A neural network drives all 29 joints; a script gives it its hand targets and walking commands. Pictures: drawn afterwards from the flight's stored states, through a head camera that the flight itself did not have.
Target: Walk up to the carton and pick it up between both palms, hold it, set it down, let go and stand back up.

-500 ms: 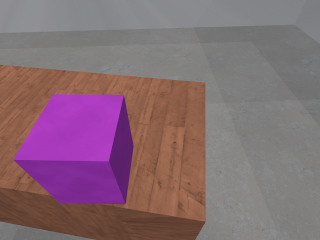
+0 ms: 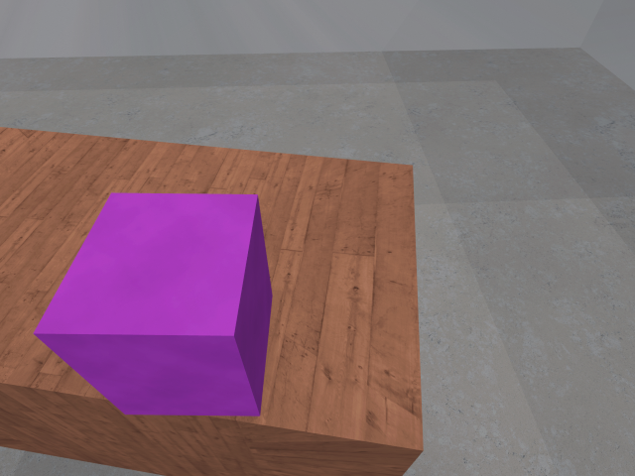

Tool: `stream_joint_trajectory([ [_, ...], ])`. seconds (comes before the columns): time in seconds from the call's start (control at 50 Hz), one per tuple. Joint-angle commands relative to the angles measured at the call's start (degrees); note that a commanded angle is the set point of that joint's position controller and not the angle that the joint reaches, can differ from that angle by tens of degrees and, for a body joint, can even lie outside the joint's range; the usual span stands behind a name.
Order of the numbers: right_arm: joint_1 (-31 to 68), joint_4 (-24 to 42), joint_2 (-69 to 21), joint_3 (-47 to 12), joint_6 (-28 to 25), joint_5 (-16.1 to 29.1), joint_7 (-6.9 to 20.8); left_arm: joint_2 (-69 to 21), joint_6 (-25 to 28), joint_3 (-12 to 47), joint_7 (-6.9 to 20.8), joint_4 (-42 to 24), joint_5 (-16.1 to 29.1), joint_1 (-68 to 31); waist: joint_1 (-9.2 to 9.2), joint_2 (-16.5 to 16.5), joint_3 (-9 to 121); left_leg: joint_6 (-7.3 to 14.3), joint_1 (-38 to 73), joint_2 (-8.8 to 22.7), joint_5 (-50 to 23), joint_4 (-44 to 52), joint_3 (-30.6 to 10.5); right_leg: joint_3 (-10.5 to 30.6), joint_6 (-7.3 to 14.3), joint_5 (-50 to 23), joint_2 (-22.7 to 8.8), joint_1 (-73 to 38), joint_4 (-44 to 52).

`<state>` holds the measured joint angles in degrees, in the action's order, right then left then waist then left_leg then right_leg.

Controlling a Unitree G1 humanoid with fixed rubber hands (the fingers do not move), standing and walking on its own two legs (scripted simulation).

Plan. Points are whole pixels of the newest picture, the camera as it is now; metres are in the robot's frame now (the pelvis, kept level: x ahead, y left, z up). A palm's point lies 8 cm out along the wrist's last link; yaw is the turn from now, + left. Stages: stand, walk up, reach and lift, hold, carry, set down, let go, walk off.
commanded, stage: walk up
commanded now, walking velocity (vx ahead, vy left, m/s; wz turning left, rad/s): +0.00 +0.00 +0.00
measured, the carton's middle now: (188, 309) +0.33 +0.21 +0.00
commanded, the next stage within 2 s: none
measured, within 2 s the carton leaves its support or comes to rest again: neither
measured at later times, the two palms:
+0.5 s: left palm out of the picture -0.03 +0.22 -0.16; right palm out of the picture -0.06 -0.16 -0.15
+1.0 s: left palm out of the picture -0.03 +0.27 -0.15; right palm out of the picture -0.03 -0.21 -0.20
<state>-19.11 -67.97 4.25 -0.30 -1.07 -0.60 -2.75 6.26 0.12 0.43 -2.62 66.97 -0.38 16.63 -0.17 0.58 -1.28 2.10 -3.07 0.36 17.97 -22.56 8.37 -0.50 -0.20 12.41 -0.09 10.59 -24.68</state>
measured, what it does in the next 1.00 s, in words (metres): lifts its left foot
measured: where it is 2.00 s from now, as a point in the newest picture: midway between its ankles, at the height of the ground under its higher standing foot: outside the picture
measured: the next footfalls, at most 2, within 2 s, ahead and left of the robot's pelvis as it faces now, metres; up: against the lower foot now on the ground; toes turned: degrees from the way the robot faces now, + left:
left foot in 1.26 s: -0.07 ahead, +0.23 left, +0.00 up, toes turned -1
right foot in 1.76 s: -0.13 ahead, +0.08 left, +0.00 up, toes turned -2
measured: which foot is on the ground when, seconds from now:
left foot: down 0.00-0.88, up 0.90-1.00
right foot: down 0.00-1.00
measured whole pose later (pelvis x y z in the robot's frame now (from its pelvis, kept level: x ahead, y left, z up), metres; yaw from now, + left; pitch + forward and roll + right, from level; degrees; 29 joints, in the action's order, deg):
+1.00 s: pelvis -0.04 +0.04 -0.03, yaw +0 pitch -1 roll +1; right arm -13.8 -59.2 13.5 4.6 4.3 -0.8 -3.2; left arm 6.6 -1.1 -1.8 -6.4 60.4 -1.3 12.5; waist -1.5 -5.5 -6.9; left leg 0.1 -26.9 -3.4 37.2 -70.9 4.4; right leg -8.4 -1.5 23.9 -9.0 19.5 -45.7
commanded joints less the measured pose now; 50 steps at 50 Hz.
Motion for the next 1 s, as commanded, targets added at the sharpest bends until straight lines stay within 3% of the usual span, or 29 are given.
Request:
stream_joint_trajectory([
  [0.0,-6.8,-0.2,4.0,0.5,-0.4,0.0,-0.4,3.2,0.2,-0.3,-0.1,0.2,0.2,4.5,-0.24,-1.6,-5.4,0.2,-4.5,7.0,-15.9,5.6,-6.5,4.2,1.7,-12.3,-5.2,0.6,2.9],
  [0.58,-10.8,0.0,3.8,0.6,-0.6,0.1,-0.7,1.9,-0.7,0.4,-0.5,2.3,0.4,4.4,0.38,-1.7,-5.9,-0.1,-3.3,7.7,-24.8,5.8,-6.9,1.5,-0.8,-8.5,-5.3,2.3,0.6],
  [0.6,-6.8,2.8,11.6,3.3,0.1,-0.2,-1.4,8.1,-0.7,-1.6,-1.3,-1.4,0.7,-0.6,0.31,-3.0,-12.5,-1.0,-3.4,12.1,-53.0,-3.1,-7.2,-1.4,-2.4,-15.8,-6.2,11.6,-9.4],
  [0.62,-8.2,2.8,11.4,3.2,0.2,0.1,-1.8,6.7,-0.8,-1.2,-1.6,-1.7,0.8,0.5,0.62,-4.9,-7.5,-0.1,0.2,15.3,-71.2,-5.1,-7.3,-4.1,-3.0,-9.4,-4.9,12.6,-11.9],
  [0.66,-10.1,2.9,9.9,2.6,0.5,-0.1,-1.9,4.4,-1.3,-0.9,-1.6,-2.8,1.0,0.3,1.64,-8.3,-4.1,2.7,2.8,18.5,-78.7,-4.6,-8.7,-4.9,-3.2,7.8,-3.6,14.4,-17.2],
  [0.68,-10.9,3.4,9.3,2.6,0.6,-0.2,-1.9,4.3,-1.7,-1.3,-1.5,-3.8,0.9,-0.9,2.65,-9.7,-0.9,5.4,0.3,20.0,-74.9,-3.7,-9.7,-4.9,-2.6,14.9,-3.2,13.3,-23.8],
  [0.72,-11.7,3.8,9.6,2.9,1.0,-0.8,-2.0,4.5,-3.2,-2.0,-1.1,-6.0,-0.2,-5.0,3.78,-10.4,-3.0,10.2,-10.6,21.5,-61.3,-0.7,-12.2,-4.1,-1.6,20.8,-3.3,10.7,-34.2],
  [0.74,-5.2,5.3,12.3,3.9,2.8,-1.0,-1.7,3.4,-3.5,-2.0,-2.1,-6.6,0.1,-3.1,-0.31,-21.6,-4.5,11.6,-18.5,13.4,-46.8,-3.9,-4.3,-5.0,0.0,21.2,-5.9,5.7,-34.5],
  [0.76,-0.9,7.1,11.3,4.0,3.6,-1.9,-1.2,4.6,-3.4,-2.4,-2.5,-5.8,-0.3,-1.0,-1.62,-19.9,-5.1,10.6,-21.2,11.4,-41.1,-6.0,-3.5,-5.5,0.5,17.1,-6.0,4.8,-30.7],
  [0.78,2.9,8.7,11.1,4.1,4.0,-2.2,-0.9,3.6,-3.2,-2.5,-2.7,-4.7,-0.6,2.4,-3.82,-16.5,-4.8,8.8,-21.8,9.9,-38.7,-9.2,-2.1,-5.6,0.8,10.9,-6.6,3.4,-25.6],
  [0.8,7.1,10.2,11.3,4.2,4.2,-2.2,-0.7,2.7,-2.6,-2.4,-2.9,-3.1,-0.9,7.5,-7.08,-11.9,-3.4,5.6,-19.5,7.4,-37.1,-13.7,-0.2,-5.8,0.7,0.6,-7.3,2.1,-15.5],
  [0.82,9.1,11.6,11.3,4.7,4.2,-1.7,-0.5,5.1,-1.8,-3.1,-3.4,-1.3,-1.1,12.6,-9.87,-1.3,-0.8,1.5,-18.5,3.4,-31.2,-22.8,2.5,-4.3,1.1,-22.6,-9.4,-2.4,-3.8],
  [0.84,10.4,14.1,9.8,4.8,4.0,-0.8,-0.3,11.0,-1.0,-4.6,-4.1,-0.4,-2.3,17.9,-12.33,15.0,1.9,-1.9,-29.2,-2.9,4.7,-39.5,0.9,10.2,6.0,-50.8,-20.7,-12.8,2.2],
  [0.86,5.4,14.0,7.3,4.4,4.0,-0.3,-0.6,13.6,-1.0,-4.9,-4.9,-1.0,-2.7,17.3,-8.49,20.4,4.6,-2.4,-33.7,-3.3,23.2,-51.5,-8.1,19.3,11.2,-66.9,-30.3,-14.8,-1.4],
  [0.88,0.0,11.9,8.5,4.6,4.6,0.1,-0.8,13.9,-1.5,-5.3,-5.3,-2.5,-1.1,12.8,-4.16,15.1,5.5,-1.9,-29.9,0.9,23.2,-54.7,-10.2,13.6,12.8,-62.1,-30.9,-10.6,-1.9],
  [0.9,-5.9,10.5,8.7,4.9,4.8,0.6,-0.4,16.4,-1.6,-5.6,-5.0,-5.6,-0.1,8.6,-3.05,19.9,8.8,-2.2,-28.7,-0.9,24.4,-57.6,-10.5,12.6,16.6,-72.1,-33.4,-10.1,-3.4],
  [0.92,-4.7,11.7,9.9,5.1,5.0,0.1,-0.4,18.1,-1.7,-6.3,-4.6,-7.8,-0.3,5.8,-4.09,25.5,10.3,-3.7,-29.2,-0.8,22.8,-59.8,-13.1,14.8,18.1,-62.1,-34.2,-6.7,-0.4],
  [0.94,0.3,13.3,10.9,5.3,5.4,-0.8,-0.1,16.8,-1.9,-6.4,-4.2,-8.9,-1.4,2.5,-4.26,27.4,4.9,-4.1,-28.1,0.8,19.7,-62.8,-15.7,14.7,16.5,-46.0,-31.7,3.0,2.4],
  [0.96,5.2,14.3,12.1,5.9,5.8,-1.5,0.6,13.0,-2.7,-5.5,-3.8,-9.5,-2.2,0.1,-3.74,24.8,-0.5,-4.1,-27.5,0.7,15.5,-63.5,-15.9,11.9,13.3,-36.0,-26.5,9.9,2.6],
  [0.98,9.6,15.4,13.0,6.4,6.2,-2.1,1.2,9.6,-3.0,-4.2,-3.4,-8.9,-2.5,2.3,-4.75,19.8,-4.6,-4.1,-29.7,-1.3,12.8,-63.7,-15.0,8.6,11.0,-37.8,-22.9,12.0,0.9],
])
